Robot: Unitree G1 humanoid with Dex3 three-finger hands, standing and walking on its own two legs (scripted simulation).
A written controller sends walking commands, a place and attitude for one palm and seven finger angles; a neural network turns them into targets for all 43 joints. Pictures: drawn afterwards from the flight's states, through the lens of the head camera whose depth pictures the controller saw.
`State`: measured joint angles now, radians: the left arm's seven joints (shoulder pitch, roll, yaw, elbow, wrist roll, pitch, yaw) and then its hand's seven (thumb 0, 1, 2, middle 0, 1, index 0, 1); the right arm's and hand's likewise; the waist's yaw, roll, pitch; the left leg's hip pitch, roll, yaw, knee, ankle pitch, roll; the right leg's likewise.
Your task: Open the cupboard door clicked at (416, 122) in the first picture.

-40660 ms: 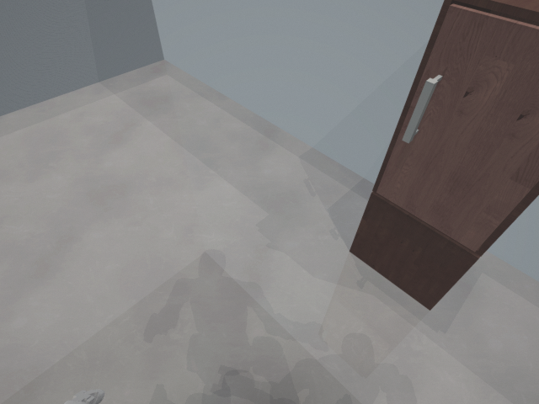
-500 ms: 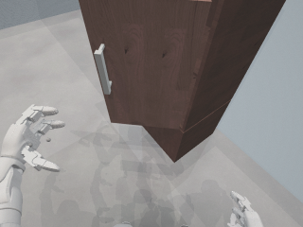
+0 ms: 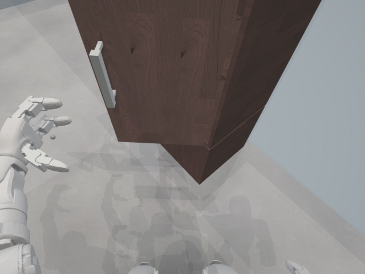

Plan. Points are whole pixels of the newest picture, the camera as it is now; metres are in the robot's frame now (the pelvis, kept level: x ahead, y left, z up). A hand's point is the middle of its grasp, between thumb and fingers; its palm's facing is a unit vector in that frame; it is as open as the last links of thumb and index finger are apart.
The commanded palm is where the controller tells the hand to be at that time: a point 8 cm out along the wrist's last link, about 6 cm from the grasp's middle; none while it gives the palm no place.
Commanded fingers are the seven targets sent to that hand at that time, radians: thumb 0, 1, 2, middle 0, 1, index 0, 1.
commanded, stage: move the hooked fingers beside the handle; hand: left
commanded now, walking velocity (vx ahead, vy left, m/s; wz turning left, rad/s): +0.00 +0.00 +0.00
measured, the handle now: (105, 77) +0.58 +0.21 +0.06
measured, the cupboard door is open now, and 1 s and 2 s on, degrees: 47 47 47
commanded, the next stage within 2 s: slide the fingers in behind the handle in 1.78 s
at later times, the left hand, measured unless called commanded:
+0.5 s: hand (64, 109) +0.45 +0.28 +0.07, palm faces -0.03 -1.00 +0.01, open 14.0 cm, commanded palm +0.44 +0.33 +0.07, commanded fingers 0.00 -0.50 0.30 -0.30 -1.20 -0.30 -1.20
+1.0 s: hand (74, 86) +0.52 +0.28 +0.07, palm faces -0.02 -1.00 +0.00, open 14.0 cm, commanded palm +0.51 +0.32 +0.07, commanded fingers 0.00 -0.50 0.30 -0.30 -1.20 -0.30 -1.20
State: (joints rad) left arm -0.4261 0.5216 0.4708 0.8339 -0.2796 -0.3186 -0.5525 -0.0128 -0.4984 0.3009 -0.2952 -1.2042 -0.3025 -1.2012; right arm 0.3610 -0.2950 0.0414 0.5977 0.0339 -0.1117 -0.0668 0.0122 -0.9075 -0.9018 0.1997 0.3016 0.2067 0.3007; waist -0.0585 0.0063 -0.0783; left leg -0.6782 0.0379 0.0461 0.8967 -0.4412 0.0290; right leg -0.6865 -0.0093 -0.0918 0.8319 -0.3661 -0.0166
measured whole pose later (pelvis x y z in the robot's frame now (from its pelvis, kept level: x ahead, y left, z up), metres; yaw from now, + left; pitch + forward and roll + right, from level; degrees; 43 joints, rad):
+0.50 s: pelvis +0.00 +0.01 -0.01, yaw -1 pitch +18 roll -3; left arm -0.76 0.65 0.49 1.15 -0.18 -0.35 -0.54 -0.01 -0.50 0.30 -0.29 -1.20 -0.30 -1.20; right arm 0.37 -0.29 0.06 0.60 0.01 0.00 -0.05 0.01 -0.91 -0.90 0.20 0.30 0.21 0.30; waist -0.12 0.00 -0.09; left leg -0.82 0.05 0.05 0.97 -0.47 0.05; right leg -0.82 0.00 -0.09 0.88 -0.37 0.00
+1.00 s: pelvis +0.00 +0.02 -0.02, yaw -2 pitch +22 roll -5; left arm -0.99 0.80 0.52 1.29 -0.08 -0.32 -0.49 -0.01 -0.50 0.30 -0.30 -1.20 -0.30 -1.20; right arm 0.42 -0.29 0.08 0.59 -0.01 0.08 -0.04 0.01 -0.91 -0.90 0.20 0.30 0.21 0.30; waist -0.21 0.01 -0.08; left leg -0.93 0.06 0.04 1.02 -0.49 0.05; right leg -0.91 0.01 -0.09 0.89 -0.37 0.00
